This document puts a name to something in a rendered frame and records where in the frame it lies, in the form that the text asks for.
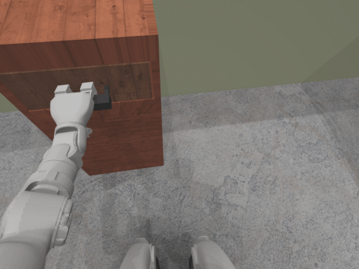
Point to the drawer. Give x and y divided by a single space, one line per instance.
35 88

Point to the left robot forearm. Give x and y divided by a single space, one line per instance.
58 170

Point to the robot left hand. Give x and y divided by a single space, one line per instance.
73 107

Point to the left robot shin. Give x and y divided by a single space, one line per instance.
141 240

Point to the left robot upper arm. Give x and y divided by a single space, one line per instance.
37 223

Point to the cabinet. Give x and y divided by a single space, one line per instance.
47 34

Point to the robot left thigh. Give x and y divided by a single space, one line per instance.
140 256

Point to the handle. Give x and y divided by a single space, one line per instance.
102 101

